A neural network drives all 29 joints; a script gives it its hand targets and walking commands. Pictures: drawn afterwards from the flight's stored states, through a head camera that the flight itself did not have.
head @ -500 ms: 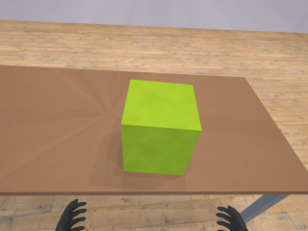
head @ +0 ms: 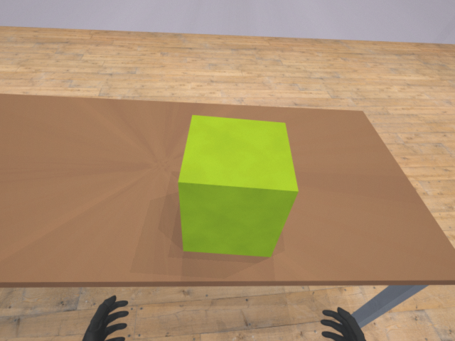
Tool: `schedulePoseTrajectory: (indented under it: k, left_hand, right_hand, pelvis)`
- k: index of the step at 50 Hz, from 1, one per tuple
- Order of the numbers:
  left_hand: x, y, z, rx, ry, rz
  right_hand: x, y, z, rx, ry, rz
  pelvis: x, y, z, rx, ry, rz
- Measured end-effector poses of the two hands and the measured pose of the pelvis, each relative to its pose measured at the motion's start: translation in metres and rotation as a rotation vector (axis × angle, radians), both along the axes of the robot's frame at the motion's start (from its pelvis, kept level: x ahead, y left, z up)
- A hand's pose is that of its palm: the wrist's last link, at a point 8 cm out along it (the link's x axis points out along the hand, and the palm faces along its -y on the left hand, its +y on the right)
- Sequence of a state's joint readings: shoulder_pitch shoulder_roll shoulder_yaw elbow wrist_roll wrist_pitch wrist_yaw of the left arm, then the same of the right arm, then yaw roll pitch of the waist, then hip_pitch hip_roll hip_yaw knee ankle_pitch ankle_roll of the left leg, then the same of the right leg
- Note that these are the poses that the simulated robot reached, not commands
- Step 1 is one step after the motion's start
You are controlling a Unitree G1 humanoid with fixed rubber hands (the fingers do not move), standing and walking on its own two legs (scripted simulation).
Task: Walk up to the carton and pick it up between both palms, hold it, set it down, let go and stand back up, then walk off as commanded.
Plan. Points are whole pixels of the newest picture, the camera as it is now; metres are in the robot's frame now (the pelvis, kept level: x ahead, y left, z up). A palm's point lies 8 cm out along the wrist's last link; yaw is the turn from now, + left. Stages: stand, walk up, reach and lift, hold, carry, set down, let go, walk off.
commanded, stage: let go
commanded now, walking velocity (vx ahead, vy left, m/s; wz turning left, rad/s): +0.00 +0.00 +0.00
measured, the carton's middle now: (232, 188) +0.45 +0.00 -0.01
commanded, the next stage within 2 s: stand in 0.32 s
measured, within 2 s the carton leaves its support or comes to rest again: neither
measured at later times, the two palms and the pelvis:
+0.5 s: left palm out of the picture +0.14 +0.25 -0.09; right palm out of the picture +0.13 -0.25 -0.08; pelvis +0.00 +0.00 +0.00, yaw +0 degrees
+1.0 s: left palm out of the picture +0.11 +0.27 -0.10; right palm out of the picture +0.11 -0.29 -0.10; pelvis +0.00 -0.01 +0.00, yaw +0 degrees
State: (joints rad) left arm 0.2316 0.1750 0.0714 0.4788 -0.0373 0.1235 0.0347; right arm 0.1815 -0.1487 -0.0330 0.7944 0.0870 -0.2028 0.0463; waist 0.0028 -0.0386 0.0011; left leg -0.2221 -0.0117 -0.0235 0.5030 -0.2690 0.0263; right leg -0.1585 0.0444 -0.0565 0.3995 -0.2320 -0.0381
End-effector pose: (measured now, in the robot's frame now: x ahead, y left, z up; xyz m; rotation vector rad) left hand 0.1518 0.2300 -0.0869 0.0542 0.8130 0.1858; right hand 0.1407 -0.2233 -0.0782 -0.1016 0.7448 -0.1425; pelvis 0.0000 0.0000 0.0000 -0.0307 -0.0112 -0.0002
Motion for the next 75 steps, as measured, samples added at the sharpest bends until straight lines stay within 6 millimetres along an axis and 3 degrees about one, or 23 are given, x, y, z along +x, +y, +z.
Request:
schedulePoseTrajectory:
  k: [20, 28, 36, 59, 75]
  left_hand:
    - [0.001, 0.003, 0.001, 0.009, -0.01, -0.006]
    - [-0.014, 0.033, -0.002, 0.115, 0.029, -0.038]
    - [-0.029, 0.041, -0.006, 0.138, 0.089, -0.035]
    - [-0.052, 0.046, -0.019, 0.138, 0.202, -0.011]
    - [-0.057, 0.049, -0.023, 0.142, 0.241, 0.001]
  right_hand:
    - [0.002, -0.009, 0.002, -0.034, 0.012, 0.007]
    - [-0.012, -0.043, -0.004, -0.138, 0.148, -0.031]
    - [-0.016, -0.065, -0.006, -0.175, 0.181, -0.028]
    - [-0.038, -0.069, -0.023, -0.157, 0.285, -0.049]
    - [-0.044, -0.071, -0.027, -0.157, 0.321, -0.06]
  pelvis:
    - [0.0, 0.0, 0.0, 0.0, 0.0, 0.0]
    - [0.0, -0.005, -0.001, 0.006, -0.001, 0.0]
    - [0.0, -0.006, -0.001, 0.007, 0.0, 0.0]
    - [0.0, -0.006, -0.001, 0.008, 0.0, 0.0]
    - [0.0, -0.006, -0.001, 0.008, 0.0, 0.0]
